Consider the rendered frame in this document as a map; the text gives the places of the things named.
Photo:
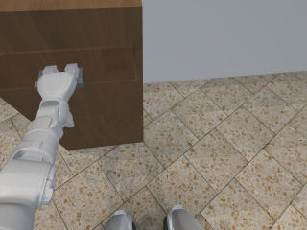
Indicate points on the robot thigh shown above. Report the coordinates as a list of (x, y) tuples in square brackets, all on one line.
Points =
[(181, 219), (119, 222)]

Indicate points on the drawer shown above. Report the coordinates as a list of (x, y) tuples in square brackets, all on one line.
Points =
[(100, 64)]

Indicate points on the robot left upper arm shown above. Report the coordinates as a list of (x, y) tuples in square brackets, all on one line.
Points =
[(25, 185)]

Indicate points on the handle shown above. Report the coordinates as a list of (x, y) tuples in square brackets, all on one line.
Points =
[(80, 82)]

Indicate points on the left robot forearm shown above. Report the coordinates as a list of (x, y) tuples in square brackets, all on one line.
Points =
[(42, 138)]

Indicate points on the robot left hand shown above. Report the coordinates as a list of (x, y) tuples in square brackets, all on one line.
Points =
[(59, 85)]

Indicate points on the robot left thigh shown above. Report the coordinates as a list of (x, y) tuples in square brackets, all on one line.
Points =
[(119, 222)]

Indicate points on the cabinet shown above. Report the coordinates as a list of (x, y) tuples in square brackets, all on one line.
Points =
[(105, 113)]

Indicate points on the robot right thigh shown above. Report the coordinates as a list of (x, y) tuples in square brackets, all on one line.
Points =
[(181, 219)]

